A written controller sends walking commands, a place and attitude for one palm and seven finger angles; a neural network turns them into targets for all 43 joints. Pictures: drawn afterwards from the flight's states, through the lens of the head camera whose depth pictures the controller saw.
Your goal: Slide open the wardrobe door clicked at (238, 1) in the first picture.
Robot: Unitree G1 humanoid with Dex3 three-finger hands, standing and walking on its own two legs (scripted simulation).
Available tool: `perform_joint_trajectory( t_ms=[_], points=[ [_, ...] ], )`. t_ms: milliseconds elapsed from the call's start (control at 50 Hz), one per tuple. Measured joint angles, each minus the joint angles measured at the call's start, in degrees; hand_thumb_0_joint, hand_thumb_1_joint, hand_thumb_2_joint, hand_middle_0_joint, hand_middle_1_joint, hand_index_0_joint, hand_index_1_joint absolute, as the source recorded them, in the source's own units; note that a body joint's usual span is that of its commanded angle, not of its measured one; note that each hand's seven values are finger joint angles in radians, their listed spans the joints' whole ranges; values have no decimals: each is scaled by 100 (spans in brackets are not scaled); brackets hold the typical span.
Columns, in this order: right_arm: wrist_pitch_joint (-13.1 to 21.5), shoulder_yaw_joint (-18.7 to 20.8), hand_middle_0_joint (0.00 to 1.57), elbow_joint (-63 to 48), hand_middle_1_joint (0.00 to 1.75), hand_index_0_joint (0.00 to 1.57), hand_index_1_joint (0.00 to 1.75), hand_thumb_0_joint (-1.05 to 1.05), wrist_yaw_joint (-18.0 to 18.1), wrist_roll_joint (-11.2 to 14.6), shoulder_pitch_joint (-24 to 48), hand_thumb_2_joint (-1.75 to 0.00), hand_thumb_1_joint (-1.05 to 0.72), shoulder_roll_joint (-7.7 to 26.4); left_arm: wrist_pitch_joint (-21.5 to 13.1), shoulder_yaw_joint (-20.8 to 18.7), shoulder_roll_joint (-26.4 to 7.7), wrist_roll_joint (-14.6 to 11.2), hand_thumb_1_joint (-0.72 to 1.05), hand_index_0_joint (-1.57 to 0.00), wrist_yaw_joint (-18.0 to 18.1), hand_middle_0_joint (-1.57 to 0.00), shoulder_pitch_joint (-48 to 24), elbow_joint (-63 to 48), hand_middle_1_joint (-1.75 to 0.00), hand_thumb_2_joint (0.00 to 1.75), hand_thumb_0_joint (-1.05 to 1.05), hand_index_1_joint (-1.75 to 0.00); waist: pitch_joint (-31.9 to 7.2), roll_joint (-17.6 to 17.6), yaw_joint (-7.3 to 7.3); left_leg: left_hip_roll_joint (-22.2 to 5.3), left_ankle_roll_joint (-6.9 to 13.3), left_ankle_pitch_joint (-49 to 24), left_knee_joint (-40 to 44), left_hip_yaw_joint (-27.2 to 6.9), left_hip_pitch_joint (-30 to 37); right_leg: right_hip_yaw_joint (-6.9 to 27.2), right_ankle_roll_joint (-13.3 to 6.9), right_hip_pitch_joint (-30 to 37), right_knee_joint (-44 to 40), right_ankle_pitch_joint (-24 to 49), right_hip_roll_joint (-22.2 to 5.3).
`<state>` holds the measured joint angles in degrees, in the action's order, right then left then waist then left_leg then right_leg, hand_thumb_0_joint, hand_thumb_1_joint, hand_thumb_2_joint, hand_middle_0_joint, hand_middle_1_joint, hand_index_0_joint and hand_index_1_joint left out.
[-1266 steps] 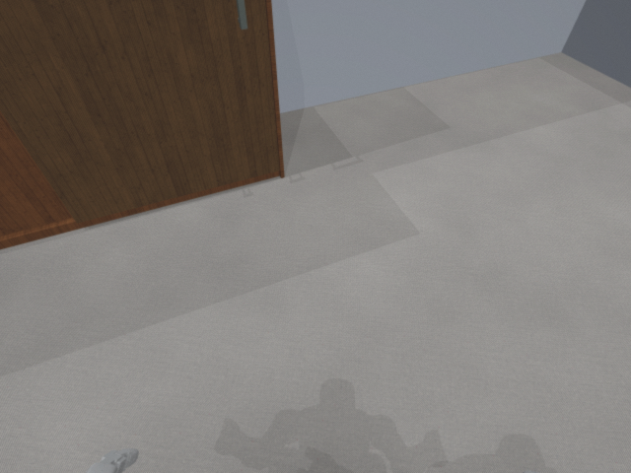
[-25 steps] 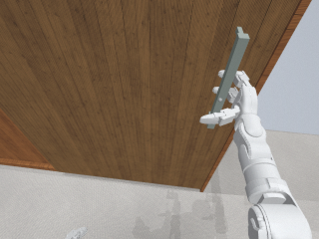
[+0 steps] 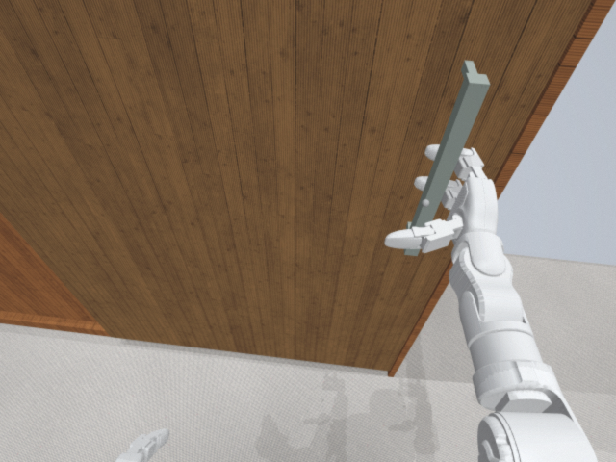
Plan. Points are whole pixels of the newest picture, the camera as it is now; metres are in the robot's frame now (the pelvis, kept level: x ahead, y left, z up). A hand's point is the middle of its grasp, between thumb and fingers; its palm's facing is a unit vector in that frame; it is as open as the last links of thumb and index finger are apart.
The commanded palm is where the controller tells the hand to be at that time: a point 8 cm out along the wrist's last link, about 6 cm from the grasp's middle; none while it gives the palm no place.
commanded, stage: slide the fingers in behind the handle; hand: right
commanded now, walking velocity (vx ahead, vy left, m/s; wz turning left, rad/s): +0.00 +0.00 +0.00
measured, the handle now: (434, 174) +0.49 -0.12 +0.13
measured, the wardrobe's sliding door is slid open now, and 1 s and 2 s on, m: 0.00 0.00 0.00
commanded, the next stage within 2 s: grip the handle and tug to test in 0.32 s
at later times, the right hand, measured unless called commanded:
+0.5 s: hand (426, 203) +0.42 -0.10 +0.13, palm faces +0.00 +1.00 +0.02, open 14.2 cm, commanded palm +0.39 -0.15 +0.14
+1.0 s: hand (425, 200) +0.43 -0.10 +0.13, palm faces +0.03 +1.00 -0.01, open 7.6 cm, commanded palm +0.40 -0.13 +0.14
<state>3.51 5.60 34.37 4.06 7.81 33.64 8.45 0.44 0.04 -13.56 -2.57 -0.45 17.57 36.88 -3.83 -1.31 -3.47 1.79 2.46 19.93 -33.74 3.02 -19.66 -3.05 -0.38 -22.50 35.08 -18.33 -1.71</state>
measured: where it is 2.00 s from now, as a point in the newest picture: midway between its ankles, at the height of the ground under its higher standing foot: outside the picture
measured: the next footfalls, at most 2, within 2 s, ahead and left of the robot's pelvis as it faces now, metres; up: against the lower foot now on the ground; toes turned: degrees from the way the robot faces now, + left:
none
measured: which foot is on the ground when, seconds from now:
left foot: down 0.00-1.00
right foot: down 0.00-1.00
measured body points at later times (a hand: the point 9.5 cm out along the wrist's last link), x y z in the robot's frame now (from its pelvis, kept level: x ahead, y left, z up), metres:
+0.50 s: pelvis +0.01 +0.00 +0.00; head +0.03 +0.00 +0.45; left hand +0.11 +0.25 -0.11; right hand +0.42 -0.15 +0.13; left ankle -0.03 +0.09 -0.73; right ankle -0.01 -0.11 -0.73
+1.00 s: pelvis +0.01 -0.01 +0.00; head +0.03 +0.00 +0.45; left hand +0.10 +0.24 -0.12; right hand +0.42 -0.15 +0.13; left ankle -0.03 +0.09 -0.73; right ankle -0.01 -0.11 -0.73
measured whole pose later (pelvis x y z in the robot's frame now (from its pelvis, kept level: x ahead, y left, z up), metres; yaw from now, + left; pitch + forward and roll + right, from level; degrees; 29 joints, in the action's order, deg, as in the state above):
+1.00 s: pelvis +0.01 -0.01 +0.00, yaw -1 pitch +6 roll +0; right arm 1.2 3.2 32.4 5.9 7.4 33.6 7.6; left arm 1.9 0.0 -13.0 -2.3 -0.5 17.6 37.0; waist -3.6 -1.6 -2.8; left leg 1.3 2.1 20.3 -32.9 3.4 -18.4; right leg -2.5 -0.7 -21.7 34.7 -18.7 -1.1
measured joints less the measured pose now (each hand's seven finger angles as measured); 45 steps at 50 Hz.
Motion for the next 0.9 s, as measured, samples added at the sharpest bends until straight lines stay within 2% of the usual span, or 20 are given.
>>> perform_joint_trajectory(
  t_ms=[260,520,660,900],
  points=[
    [-109,28,26,-182,118,26,117,-1,-194,39,-145,-30,50,31,108,33,11,-3,91,-20,27,-20,-95,-68,-30,90,1,-30,-22,19,14,6,12,11,91,15,109,21,16,103,-89,-5,2],
    [-185,-4,25,-348,118,26,117,-1,-148,38,-256,-31,48,4,160,31,30,-1,91,-20,29,-20,-68,-112,-30,90,1,-30,-14,14,5,0,-10,2,142,-19,179,-9,-2,174,-124,-18,10],
    [-238,-59,26,-366,119,26,120,-1,-35,17,-218,-39,29,-35,178,8,29,6,91,-20,21,-20,-45,-83,-30,90,1,-30,3,-13,15,-16,-29,-2,143,-23,174,-13,-20,163,-112,-21,26],
    [-241,-195,30,-247,127,29,129,0,159,-35,-54,-61,-22,-87,154,-5,54,25,91,-20,-3,-20,-5,-4,-30,90,1,-30,15,-25,48,-45,-42,21,96,18,129,29,-32,95,-56,-32,56]
  ],
)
